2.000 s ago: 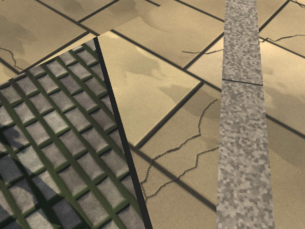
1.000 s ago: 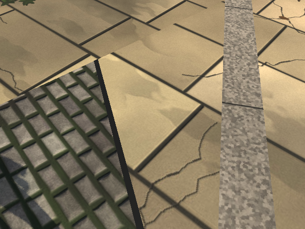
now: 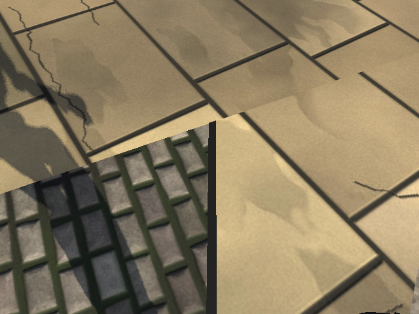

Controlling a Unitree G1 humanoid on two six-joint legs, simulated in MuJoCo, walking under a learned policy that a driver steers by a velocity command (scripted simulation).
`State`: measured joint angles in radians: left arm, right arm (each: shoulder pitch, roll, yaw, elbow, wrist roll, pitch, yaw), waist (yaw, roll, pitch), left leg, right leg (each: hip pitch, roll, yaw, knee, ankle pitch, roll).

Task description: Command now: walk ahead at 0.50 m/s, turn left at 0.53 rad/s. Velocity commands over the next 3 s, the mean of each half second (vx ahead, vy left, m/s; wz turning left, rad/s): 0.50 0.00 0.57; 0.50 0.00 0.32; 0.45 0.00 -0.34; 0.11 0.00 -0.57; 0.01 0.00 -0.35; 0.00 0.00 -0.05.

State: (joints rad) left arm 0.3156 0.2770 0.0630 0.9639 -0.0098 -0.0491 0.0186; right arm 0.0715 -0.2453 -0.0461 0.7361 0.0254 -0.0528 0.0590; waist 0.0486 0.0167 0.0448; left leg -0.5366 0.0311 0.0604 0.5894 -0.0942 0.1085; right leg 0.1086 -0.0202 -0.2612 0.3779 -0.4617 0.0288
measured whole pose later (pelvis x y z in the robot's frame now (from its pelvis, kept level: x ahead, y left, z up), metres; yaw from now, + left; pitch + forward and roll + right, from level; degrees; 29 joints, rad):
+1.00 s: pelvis +0.54 +0.12 +0.01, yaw +26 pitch +2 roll -2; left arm 0.40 0.29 0.06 0.93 -0.03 -0.06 -0.01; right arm 0.05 -0.25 -0.03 0.60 0.01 -0.06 0.03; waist 0.10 0.02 0.02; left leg -0.48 0.03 0.02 0.51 -0.08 0.07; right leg 0.03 -0.04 -0.09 0.38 -0.42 0.03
